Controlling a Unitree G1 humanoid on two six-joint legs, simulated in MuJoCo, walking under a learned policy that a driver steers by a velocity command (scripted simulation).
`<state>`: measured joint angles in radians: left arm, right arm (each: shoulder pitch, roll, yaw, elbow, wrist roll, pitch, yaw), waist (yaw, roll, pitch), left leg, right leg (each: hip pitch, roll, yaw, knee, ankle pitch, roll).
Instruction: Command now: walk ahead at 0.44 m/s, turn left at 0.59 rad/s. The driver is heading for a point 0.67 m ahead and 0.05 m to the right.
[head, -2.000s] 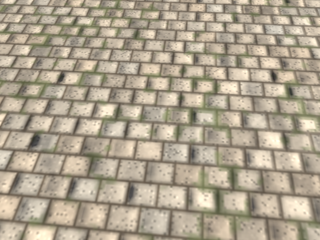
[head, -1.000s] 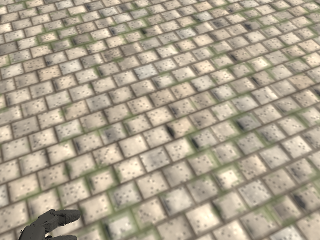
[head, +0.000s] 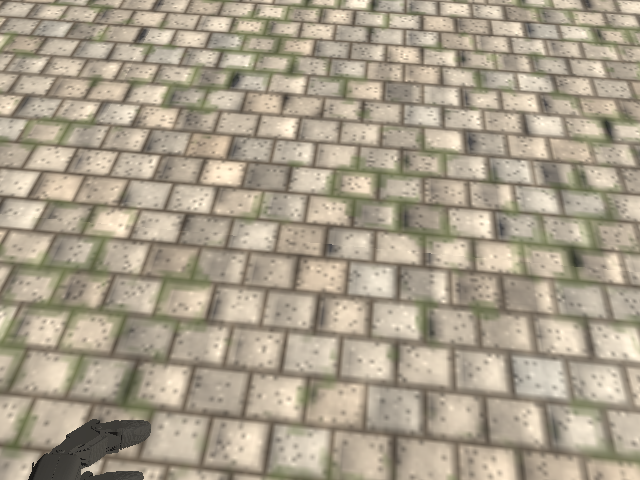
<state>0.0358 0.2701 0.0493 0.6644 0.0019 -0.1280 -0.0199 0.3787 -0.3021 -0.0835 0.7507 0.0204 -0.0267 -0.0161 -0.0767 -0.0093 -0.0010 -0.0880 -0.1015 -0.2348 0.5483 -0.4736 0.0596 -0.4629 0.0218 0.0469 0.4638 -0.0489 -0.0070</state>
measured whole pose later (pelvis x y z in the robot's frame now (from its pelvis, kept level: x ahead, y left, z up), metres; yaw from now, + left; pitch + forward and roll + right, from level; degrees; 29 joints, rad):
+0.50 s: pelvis +0.12 +0.01 +0.01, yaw +6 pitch +1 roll -1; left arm 0.16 0.29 0.04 0.84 0.01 0.00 0.01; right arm 0.14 -0.25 -0.04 0.65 -0.02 0.03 -0.01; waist 0.04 -0.03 0.04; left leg -0.34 -0.02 -0.03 0.53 -0.20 0.02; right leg -0.27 -0.02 -0.03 0.61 -0.42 0.02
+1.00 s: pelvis +0.23 -0.02 +0.03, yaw +6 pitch +2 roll +1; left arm 0.40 0.26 0.03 0.94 0.00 -0.07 0.00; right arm 0.19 -0.30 -0.08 0.71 0.01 -0.06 0.01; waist 0.07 0.03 -0.02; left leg -0.64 0.07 -0.02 0.85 -0.09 -0.01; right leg -0.03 0.00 -0.02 0.25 -0.25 -0.04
